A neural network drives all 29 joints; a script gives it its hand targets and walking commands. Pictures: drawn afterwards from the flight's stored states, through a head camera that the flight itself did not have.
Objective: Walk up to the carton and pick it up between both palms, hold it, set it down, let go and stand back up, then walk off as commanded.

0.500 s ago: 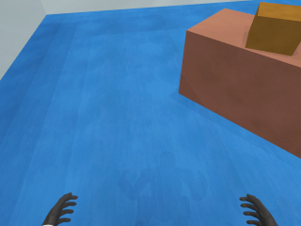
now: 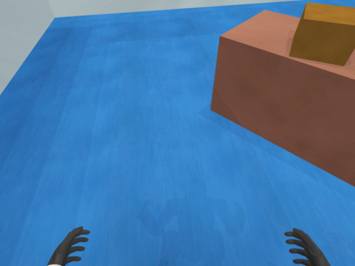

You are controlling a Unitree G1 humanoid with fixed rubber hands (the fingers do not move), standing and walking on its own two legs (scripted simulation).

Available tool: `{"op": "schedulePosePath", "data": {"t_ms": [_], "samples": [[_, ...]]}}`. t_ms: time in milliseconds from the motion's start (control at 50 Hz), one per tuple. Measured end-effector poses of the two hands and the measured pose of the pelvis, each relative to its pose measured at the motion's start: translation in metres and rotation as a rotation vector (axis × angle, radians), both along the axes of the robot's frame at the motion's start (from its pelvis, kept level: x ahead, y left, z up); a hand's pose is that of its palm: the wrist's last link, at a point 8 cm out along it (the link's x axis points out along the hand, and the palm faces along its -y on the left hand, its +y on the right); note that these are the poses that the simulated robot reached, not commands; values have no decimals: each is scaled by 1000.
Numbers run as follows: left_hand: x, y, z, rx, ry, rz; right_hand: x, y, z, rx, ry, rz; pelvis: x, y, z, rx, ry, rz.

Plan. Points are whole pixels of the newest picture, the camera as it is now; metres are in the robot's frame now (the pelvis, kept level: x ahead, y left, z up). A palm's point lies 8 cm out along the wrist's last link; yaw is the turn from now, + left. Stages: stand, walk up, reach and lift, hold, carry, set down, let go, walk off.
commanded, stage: stand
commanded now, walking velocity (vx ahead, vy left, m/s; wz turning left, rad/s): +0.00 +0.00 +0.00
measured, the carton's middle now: (324, 32) +1.23 -0.76 -0.02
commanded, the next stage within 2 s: walk up in 1.38 s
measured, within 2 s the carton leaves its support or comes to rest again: neither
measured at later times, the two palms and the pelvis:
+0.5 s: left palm out of the picture +0.14 +0.29 -0.06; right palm out of the picture +0.15 -0.28 -0.06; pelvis -0.01 +0.00 +0.00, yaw +0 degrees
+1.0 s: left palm out of the picture +0.12 +0.30 -0.06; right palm out of the picture +0.13 -0.28 -0.06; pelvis -0.02 +0.00 +0.00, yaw +0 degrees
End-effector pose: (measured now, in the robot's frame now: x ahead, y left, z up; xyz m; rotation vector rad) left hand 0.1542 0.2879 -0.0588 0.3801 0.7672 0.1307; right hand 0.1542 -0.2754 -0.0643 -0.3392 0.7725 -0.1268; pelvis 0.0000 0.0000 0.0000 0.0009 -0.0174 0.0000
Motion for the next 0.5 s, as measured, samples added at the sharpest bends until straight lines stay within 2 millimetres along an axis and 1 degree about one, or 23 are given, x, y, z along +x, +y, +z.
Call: {"op": "schedulePosePath", "data": {"t_ms": [180,500], "samples": [[-3,1,0,2,1,1,-2,-3,2,-9,-3,2,-2,0,0,0,-3,0],[-13,7,0,15,12,8,-8,-4,4,-12,-14,4,-9,0,0,0,-13,0]]}}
